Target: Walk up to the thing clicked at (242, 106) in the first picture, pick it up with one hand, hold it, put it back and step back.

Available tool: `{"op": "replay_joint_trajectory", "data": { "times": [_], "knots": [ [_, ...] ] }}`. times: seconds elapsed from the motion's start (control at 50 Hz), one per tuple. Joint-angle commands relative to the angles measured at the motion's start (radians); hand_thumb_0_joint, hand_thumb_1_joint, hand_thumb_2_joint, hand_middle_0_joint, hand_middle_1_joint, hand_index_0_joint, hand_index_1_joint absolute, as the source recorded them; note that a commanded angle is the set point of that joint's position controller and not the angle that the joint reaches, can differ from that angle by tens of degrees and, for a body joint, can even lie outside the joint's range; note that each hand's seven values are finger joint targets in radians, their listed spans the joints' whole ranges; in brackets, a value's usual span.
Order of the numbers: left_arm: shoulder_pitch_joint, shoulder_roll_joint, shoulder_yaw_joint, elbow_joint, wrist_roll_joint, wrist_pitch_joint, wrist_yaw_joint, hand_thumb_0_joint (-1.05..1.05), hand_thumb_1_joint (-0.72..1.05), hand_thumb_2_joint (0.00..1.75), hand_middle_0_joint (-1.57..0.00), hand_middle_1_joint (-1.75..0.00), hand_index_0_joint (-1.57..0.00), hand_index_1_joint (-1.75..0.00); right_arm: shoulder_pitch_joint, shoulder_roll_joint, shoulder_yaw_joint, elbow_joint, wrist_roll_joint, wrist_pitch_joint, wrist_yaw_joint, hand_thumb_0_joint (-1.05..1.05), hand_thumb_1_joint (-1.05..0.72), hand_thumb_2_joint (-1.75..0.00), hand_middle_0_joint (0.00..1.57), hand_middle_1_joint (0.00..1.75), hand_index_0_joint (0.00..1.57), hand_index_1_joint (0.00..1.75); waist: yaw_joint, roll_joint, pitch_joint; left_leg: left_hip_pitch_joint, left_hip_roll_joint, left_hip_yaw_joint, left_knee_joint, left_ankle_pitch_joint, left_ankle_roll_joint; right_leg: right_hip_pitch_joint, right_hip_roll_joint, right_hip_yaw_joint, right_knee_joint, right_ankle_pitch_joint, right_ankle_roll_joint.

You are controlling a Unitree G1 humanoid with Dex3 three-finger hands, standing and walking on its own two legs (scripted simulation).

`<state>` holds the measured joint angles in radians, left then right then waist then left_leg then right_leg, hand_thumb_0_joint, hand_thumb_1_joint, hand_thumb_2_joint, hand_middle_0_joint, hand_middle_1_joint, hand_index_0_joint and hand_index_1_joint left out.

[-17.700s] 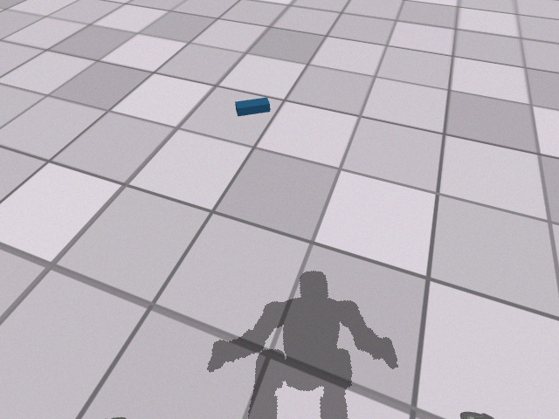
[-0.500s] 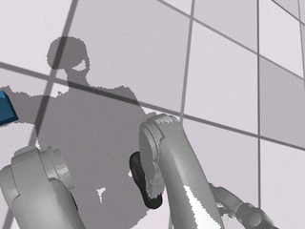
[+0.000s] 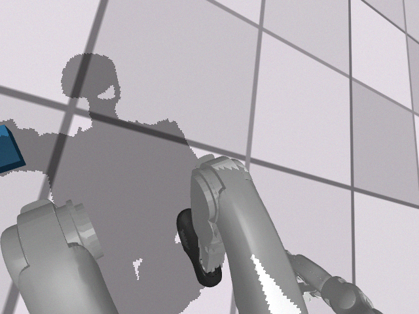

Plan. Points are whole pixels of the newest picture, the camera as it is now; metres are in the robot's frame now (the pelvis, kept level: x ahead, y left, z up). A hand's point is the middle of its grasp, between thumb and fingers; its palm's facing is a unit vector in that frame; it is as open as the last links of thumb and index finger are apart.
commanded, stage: close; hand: left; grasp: from above
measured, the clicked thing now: out of the picture +0.41 +0.35 -0.26
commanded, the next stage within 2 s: settle in 0.12 s
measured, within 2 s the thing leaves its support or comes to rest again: leaves its support in 0.56 s
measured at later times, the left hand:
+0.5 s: hand out of the picture +0.40 +0.34 -0.23, palm faces -0.40 -0.19 -0.90, open 10.2 cm
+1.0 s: hand out of the picture +0.38 +0.35 -0.14, palm faces -0.44 -0.14 -0.89, open 10.2 cm
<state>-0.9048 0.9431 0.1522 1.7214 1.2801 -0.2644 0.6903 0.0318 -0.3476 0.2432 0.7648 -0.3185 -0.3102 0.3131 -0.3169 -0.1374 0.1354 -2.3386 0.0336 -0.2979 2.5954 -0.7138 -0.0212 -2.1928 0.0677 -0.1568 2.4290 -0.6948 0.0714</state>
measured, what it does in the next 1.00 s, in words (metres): stands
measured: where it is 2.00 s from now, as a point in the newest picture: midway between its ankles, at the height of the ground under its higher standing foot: (155, 285)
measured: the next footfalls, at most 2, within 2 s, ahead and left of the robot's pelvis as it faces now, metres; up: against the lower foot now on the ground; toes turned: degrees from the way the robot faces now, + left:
none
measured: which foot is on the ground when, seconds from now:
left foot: down 0.00-1.00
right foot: down 0.00-1.00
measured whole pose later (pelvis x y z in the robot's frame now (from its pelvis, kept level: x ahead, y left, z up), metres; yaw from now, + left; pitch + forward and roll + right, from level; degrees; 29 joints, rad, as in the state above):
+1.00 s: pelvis +0.00 -0.01 +0.03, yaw +4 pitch +31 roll -10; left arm -0.81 0.73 0.08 1.35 1.19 -0.18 0.39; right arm 0.09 -0.29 0.08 0.76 -0.16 -0.17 0.26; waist -0.20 -0.02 -0.04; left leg -2.33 0.03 -0.20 2.44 -0.68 -0.02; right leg -2.21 0.03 -0.09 2.34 -0.70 0.05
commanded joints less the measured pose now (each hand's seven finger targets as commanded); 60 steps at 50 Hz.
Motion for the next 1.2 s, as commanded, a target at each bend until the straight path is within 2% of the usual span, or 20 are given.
{"op": "replay_joint_trajectory", "data": {
  "times": [0.0, 0.08, 0.28, 0.3, 0.34, 0.4, 0.42, 0.44, 0.48, 0.52, 0.56, 0.6, 0.66, 0.74, 0.78, 0.86, 0.9, 0.98, 1.08, 1.18],
  "knots": [
    [-0.225, 0.251, 0.020, -0.082, -0.020, 0.014, 0.029, 0.00, 0.52, 0.74, -0.86, -0.72, -0.88, -0.71, 0.147, -0.332, -0.099, -0.002, 0.012, -0.003, -0.008, 0.00, -0.89, -0.90, 0.20, 0.30, 0.20, 0.30, -0.030, 0.479, -0.567, 0.463, 0.020, 0.143, -0.272, 0.173, 0.022, 0.252, 0.030, -0.125, -0.204, 0.224, -0.083],
    [-0.231, 0.220, -0.007, -0.079, -0.024, 0.012, 0.020, 0.00, 0.57, 0.74, -0.91, -0.70, -0.92, -0.69, 0.148, -0.333, -0.100, -0.008, 0.010, -0.004, -0.010, 0.00, -0.89, -0.90, 0.20, 0.30, 0.20, 0.30, -0.036, 0.469, -0.569, 0.462, 0.021, 0.139, -0.276, 0.166, 0.021, 0.248, 0.030, -0.125, -0.203, 0.220, -0.084],
    [-0.217, 0.271, 0.034, -0.100, -0.029, 0.009, 0.010, 0.00, 0.64, 0.80, -1.01, -0.74, -1.02, -0.73, 0.166, -0.330, -0.100, -0.001, 0.012, 0.005, -0.016, 0.00, -0.90, -0.90, 0.20, 0.30, 0.20, 0.30, -0.020, 0.481, -0.602, 0.471, 0.021, 0.145, -0.267, 0.202, 0.023, 0.277, 0.031, -0.119, -0.208, 0.254, -0.082],
    [-0.226, 0.246, 0.010, -0.109, -0.034, 0.010, 0.004, 0.00, 0.63, 0.80, -1.01, -0.73, -1.02, -0.73, 0.154, -0.327, -0.099, -0.007, 0.017, 0.003, -0.017, 0.00, -0.91, -0.90, 0.20, 0.30, 0.20, 0.30, -0.020, 0.490, -0.606, 0.478, 0.020, 0.146, -0.275, 0.204, 0.019, 0.274, 0.029, -0.118, -0.206, 0.254, -0.084],
    [-0.227, 0.291, 0.044, -0.127, -0.029, 0.009, 0.000, 0.00, 0.66, 0.84, -1.03, -0.76, -1.03, -0.75, 0.170, -0.334, -0.106, -0.006, 0.020, 0.004, -0.018, 0.00, -0.91, -0.90, 0.20, 0.30, 0.20, 0.30, -0.016, 0.508, -0.606, 0.484, 0.020, 0.146, -0.273, 0.193, 0.020, 0.267, 0.025, -0.119, -0.203, 0.247, -0.083],
    [-0.203, 0.256, 0.050, -0.202, -0.045, 0.006, -0.008, 0.00, 0.65, 0.84, -1.03, -0.74, -1.03, -0.74, 0.161, -0.312, -0.112, -0.013, 0.025, 0.007, -0.018, 0.00, -0.90, -0.90, 0.20, 0.30, 0.20, 0.30, 0.015, 0.537, -0.662, 0.496, 0.017, 0.158, -0.286, 0.217, 0.017, 0.300, 0.029, -0.108, -0.211, 0.262, -0.088],
    [-0.197, 0.268, 0.053, -0.203, -0.042, 0.009, -0.014, 0.00, 0.64, 0.82, -1.01, -0.75, -1.02, -0.75, 0.170, -0.311, -0.117, -0.009, 0.025, 0.005, -0.015, 0.00, -0.91, -0.90, 0.20, 0.30, 0.20, 0.30, 0.006, 0.546, -0.659, 0.506, 0.019, 0.161, -0.279, 0.218, 0.018, 0.294, 0.028, -0.108, -0.206, 0.270, -0.088],
    [-0.220, 0.263, 0.055, -0.292, -0.047, 0.005, -0.017, 0.00, 0.63, 0.83, -1.00, -0.75, -1.01, -0.75, 0.162, -0.309, -0.121, -0.021, 0.032, 0.007, -0.016, 0.00, -0.90, -0.90, 0.20, 0.30, 0.20, 0.30, 0.028, 0.575, -0.713, 0.531, 0.016, 0.162, -0.295, 0.233, 0.014, 0.302, 0.028, -0.110, -0.210, 0.276, -0.091],
    [-0.226, 0.250, 0.043, -0.318, -0.044, 0.010, -0.030, 0.00, 0.62, 0.81, -1.00, -0.74, -1.00, -0.73, 0.176, -0.303, -0.136, -0.004, 0.038, 0.009, -0.008, 0.00, -0.91, -0.90, 0.20, 0.30, 0.20, 0.30, 0.026, 0.606, -0.709, 0.553, 0.016, 0.162, -0.297, 0.233, 0.008, 0.261, 0.022, -0.112, -0.190, 0.274, -0.095],
    [-0.225, 0.266, 0.074, -0.363, -0.048, 0.013, -0.031, 0.00, 0.63, 0.80, -1.00, -0.73, -1.01, -0.73, 0.181, -0.305, -0.153, -0.011, 0.047, 0.012, -0.005, 0.00, -0.90, -0.90, 0.20, 0.30, 0.20, 0.30, 0.027, 0.611, -0.740, 0.559, 0.016, 0.167, -0.295, 0.240, 0.009, 0.271, 0.023, -0.106, -0.197, 0.283, -0.095],
    [-0.196, 0.259, 0.099, -0.447, -0.060, 0.022, -0.034, 0.00, 0.63, 0.80, -0.98, -0.75, -1.00, -0.74, 0.184, -0.287, -0.170, -0.001, 0.065, 0.024, -0.006, 0.00, -0.90, -0.90, 0.20, 0.30, 0.20, 0.30, 0.075, 0.643, -0.809, 0.592, 0.014, 0.177, -0.314, 0.270, 0.007, 0.283, 0.021, -0.097, -0.208, 0.303, -0.100],
    [-0.194, 0.195, 0.058, -0.474, -0.061, 0.039, -0.050, 0.00, 0.64, 0.81, -0.99, -0.75, -1.01, -0.73, 0.194, -0.269, -0.181, 0.006, 0.078, 0.038, -0.003, 0.00, -0.90, -0.90, 0.20, 0.30, 0.20, 0.30, 0.071, 0.642, -0.808, 0.578, 0.013, 0.193, -0.317, 0.275, 0.013, 0.276, 0.022, -0.080, -0.224, 0.316, -0.100],
    [-0.185, 0.168, 0.060, -0.512, -0.076, 0.066, -0.078, 0.00, 0.65, 0.82, -0.99, -0.77, -1.01, -0.75, 0.218, -0.255, -0.210, 0.011, 0.104, 0.058, -0.005, 0.00, -0.90, -0.90, 0.20, 0.30, 0.20, 0.30, 0.084, 0.614, -0.832, 0.563, 0.008, 0.203, -0.326, 0.275, 0.020, 0.270, 0.014, -0.067, -0.236, 0.317, -0.101],
    [-0.201, 0.076, -0.012, -0.497, -0.097, 0.093, -0.142, 0.00, 0.66, 0.81, -1.01, -0.74, -1.02, -0.73, 0.227, -0.236, -0.229, 0.007, 0.137, 0.084, -0.017, 0.00, -0.90, -0.90, 0.20, 0.30, 0.20, 0.30, 0.078, 0.545, -0.781, 0.520, 0.002, 0.205, -0.363, 0.214, 0.030, 0.227, 0.008, -0.053, -0.267, 0.257, -0.104],
    [-0.186, 0.076, -0.007, -0.493, -0.097, 0.103, -0.171, 0.00, 0.65, 0.83, -1.02, -0.71, -1.02, -0.72, 0.232, -0.234, -0.240, 0.005, 0.146, 0.097, -0.026, 0.00, -0.90, -0.90, 0.20, 0.30, 0.20, 0.30, 0.094, 0.501, -0.811, 0.530, 0.001, 0.198, -0.382, 0.200, 0.034, 0.234, 0.009, -0.051, -0.281, 0.237, -0.105],
    [-0.204, 0.024, -0.049, -0.502, -0.106, 0.099, -0.230, 0.00, 0.69, 0.86, -1.07, -0.71, -1.06, -0.72, 0.232, -0.212, -0.245, -0.012, 0.165, 0.125, -0.046, 0.00, -0.90, -0.90, 0.20, 0.30, 0.20, 0.30, 0.094, 0.453, -0.782, 0.501, -0.006, 0.209, -0.400, 0.167, 0.041, 0.242, 0.005, -0.034, -0.312, 0.208, -0.104],
    [-0.229, 0.063, -0.025, -0.542, -0.107, 0.087, -0.252, 0.00, 0.70, 0.86, -1.08, -0.69, -1.07, -0.71, 0.238, -0.217, -0.253, -0.017, 0.172, 0.138, -0.061, 0.00, -0.90, -0.90, 0.20, 0.30, 0.20, 0.30, 0.103, 0.456, -0.804, 0.518, -0.011, 0.208, -0.413, 0.162, 0.039, 0.238, -0.006, -0.031, -0.311, 0.199, -0.102],
    [-0.240, 0.055, -0.030, -0.588, -0.095, 0.065, -0.281, 0.00, 0.71, 0.90, -1.11, -0.69, -1.08, -0.72, 0.245, -0.202, -0.258, -0.032, 0.181, 0.163, -0.079, 0.00, -0.90, -0.90, 0.20, 0.30, 0.20, 0.30, 0.109, 0.460, -0.825, 0.546, -0.014, 0.220, -0.424, 0.187, 0.037, 0.251, -0.010, -0.019, -0.320, 0.218, -0.105],
    [-0.237, 0.118, 0.026, -0.643, -0.087, 0.040, -0.283, 0.00, 0.72, 0.92, -1.12, -0.70, -1.09, -0.73, 0.250, -0.193, -0.267, -0.045, 0.180, 0.190, -0.104, 0.00, -0.90, -0.90, 0.20, 0.30, 0.20, 0.30, 0.130, 0.438, -0.877, 0.553, -0.016, 0.241, -0.425, 0.203, 0.043, 0.296, -0.013, 0.002, -0.350, 0.224, -0.103],
    [-0.220, 0.094, 0.022, -0.636, -0.073, 0.041, -0.281, 0.00, 0.72, 0.94, -1.12, -0.69, -1.08, -0.72, 0.266, -0.183, -0.279, -0.043, 0.182, 0.207, -0.130, 0.00, -0.90, -0.90, 0.20, 0.30, 0.20, 0.30, 0.131, 0.445, -0.881, 0.576, -0.015, 0.249, -0.447, 0.194, 0.040, 0.300, -0.017, 0.013, -0.366, 0.210, -0.106]
  ]
}}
